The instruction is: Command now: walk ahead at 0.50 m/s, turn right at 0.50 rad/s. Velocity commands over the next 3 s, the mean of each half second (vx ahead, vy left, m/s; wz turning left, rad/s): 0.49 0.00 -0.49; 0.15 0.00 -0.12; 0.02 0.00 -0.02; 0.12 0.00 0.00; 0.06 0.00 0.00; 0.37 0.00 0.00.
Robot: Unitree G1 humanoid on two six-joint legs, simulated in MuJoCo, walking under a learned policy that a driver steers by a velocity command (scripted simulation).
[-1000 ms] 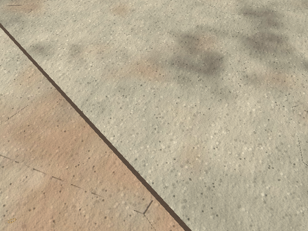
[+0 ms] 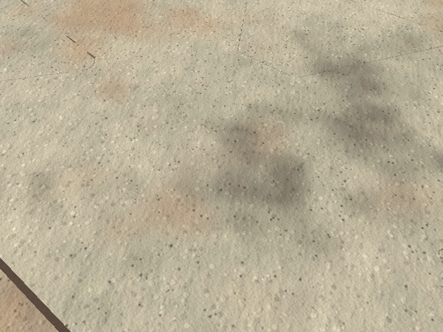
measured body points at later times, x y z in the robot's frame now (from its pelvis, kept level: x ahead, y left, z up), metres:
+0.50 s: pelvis +0.27 -0.09 +0.00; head +0.30 -0.11 +0.45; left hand +0.40 +0.16 -0.12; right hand +0.37 -0.39 -0.11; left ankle +0.41 +0.08 -0.67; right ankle +0.25 -0.14 -0.75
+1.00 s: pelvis +0.44 -0.10 -0.02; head +0.47 -0.11 +0.43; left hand +0.60 +0.14 -0.15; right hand +0.49 -0.37 -0.15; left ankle +0.56 -0.03 -0.75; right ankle +0.40 -0.24 -0.75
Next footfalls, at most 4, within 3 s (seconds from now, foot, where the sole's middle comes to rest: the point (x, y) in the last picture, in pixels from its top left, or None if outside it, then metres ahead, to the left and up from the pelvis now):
0.24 right None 0.29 -0.15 -0.78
0.72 left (234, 301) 0.60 -0.04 -0.78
1.00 right None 0.44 -0.25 -0.78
2.12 right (313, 295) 0.61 -0.29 -0.78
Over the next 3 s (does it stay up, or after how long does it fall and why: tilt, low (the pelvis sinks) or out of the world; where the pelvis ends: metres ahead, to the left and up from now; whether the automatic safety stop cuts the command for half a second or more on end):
stays up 0.75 -0.26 0.00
